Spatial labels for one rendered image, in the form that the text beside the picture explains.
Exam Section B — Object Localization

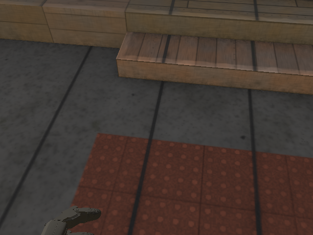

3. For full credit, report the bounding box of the left robot hand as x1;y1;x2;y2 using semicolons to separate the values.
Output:
41;206;102;235

